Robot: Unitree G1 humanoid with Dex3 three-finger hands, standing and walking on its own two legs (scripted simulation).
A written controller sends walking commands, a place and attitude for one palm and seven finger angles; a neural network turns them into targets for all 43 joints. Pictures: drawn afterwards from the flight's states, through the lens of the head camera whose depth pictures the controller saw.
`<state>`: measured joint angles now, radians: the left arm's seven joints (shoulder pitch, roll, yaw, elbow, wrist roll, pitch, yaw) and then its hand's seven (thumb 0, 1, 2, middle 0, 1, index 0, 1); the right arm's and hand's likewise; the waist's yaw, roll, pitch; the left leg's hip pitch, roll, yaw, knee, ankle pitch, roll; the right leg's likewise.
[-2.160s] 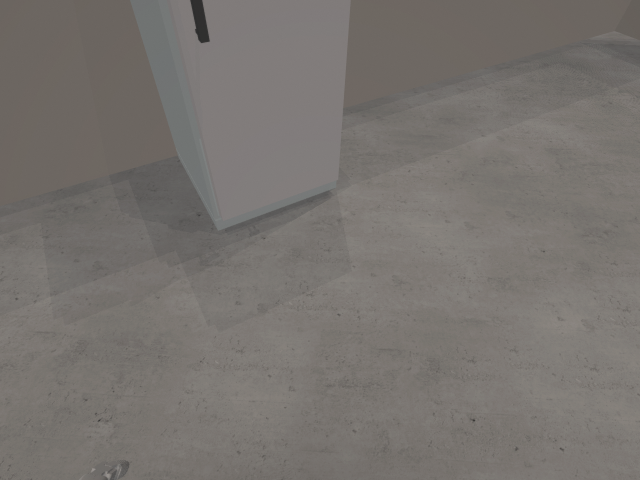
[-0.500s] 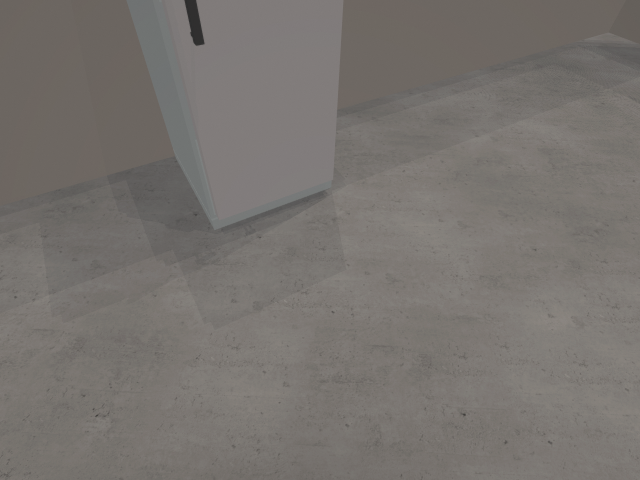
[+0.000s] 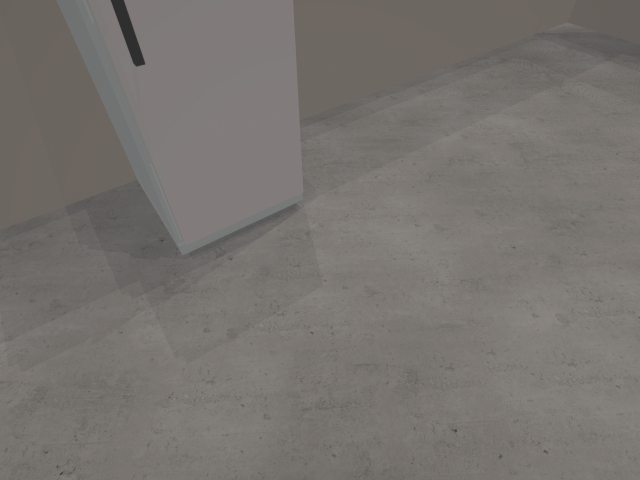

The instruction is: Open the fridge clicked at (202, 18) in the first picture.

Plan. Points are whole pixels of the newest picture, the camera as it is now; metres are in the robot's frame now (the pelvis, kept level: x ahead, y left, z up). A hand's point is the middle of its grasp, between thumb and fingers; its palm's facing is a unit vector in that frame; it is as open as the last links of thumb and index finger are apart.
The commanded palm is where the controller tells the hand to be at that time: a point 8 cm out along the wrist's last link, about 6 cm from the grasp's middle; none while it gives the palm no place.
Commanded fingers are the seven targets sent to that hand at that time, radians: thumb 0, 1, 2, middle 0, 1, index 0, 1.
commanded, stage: walk to a spot facing it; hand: left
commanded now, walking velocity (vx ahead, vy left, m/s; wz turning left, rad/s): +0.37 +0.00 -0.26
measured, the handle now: out of the picture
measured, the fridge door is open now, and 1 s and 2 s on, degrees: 0 0 0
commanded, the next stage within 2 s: turn to face it in 0.98 s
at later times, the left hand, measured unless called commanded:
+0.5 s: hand (181, 441) +0.21 +0.24 -0.18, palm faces -0.08 -0.98 -0.17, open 7.4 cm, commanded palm none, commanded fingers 0.00 0.90 0.90 -0.20 -0.30 -0.20 -0.30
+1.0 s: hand (306, 253) +0.60 +0.09 -0.17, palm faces -0.42 -0.89 -0.17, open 7.4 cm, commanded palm none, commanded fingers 0.00 0.90 0.90 -0.20 -0.30 -0.20 -0.30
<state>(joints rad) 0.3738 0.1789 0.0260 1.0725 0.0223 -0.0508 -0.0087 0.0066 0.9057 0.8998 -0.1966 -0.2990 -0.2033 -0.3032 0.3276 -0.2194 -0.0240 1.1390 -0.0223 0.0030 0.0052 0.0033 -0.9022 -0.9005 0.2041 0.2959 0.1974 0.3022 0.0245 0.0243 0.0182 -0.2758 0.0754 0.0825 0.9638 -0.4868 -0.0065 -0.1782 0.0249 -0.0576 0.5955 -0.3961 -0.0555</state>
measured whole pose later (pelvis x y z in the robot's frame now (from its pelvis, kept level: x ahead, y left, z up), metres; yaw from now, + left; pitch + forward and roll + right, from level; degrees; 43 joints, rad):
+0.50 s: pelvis +0.21 +0.06 +0.00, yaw -10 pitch -2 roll -1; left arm 0.36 0.18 0.07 1.10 0.03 -0.02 0.01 0.01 0.91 0.90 -0.19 -0.30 -0.20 -0.30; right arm 0.19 -0.13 -0.06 1.02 -0.02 -0.08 -0.02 -0.02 -0.93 -0.90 0.21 0.30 0.20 0.30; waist 0.03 -0.04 0.03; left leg -0.29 0.05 0.22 0.56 -0.25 0.07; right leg -0.41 -0.04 -0.02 1.27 -0.34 -0.04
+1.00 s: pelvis +0.41 -0.02 -0.01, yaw -23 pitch +0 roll +0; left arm 0.10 0.17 0.06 0.95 0.03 -0.04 -0.03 0.01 0.91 0.90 -0.19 -0.30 -0.20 -0.30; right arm 0.50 -0.11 -0.03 1.14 -0.02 -0.04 0.00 0.00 -0.90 -0.90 0.20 0.30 0.20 0.30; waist -0.05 0.00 0.09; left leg -0.07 0.17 0.31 0.87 -0.50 -0.04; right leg -0.45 -0.02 -0.17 0.65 -0.16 -0.09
